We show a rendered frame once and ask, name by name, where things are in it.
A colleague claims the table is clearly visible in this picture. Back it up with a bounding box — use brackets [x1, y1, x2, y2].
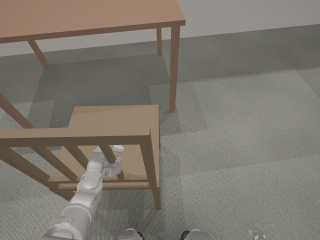
[0, 0, 186, 129]

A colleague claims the right robot foot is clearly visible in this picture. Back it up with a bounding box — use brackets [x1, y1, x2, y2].
[180, 230, 190, 240]

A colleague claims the robot left hand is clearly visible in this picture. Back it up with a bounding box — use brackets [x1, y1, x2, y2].
[86, 145, 125, 178]

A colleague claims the chair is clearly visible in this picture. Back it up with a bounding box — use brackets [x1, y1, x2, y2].
[0, 104, 162, 210]

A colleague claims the right robot shin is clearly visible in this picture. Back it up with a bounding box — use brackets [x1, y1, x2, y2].
[188, 229, 200, 235]

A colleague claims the robot right hand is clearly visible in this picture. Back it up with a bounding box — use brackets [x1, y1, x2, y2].
[245, 225, 266, 240]

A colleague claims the robot left forearm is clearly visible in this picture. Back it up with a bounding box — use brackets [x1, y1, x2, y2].
[38, 171, 103, 240]

